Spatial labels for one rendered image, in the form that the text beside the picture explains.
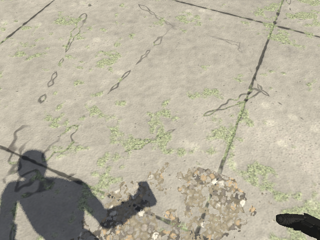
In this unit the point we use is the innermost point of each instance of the robot right hand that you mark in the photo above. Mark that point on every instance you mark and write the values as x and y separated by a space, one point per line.
306 223

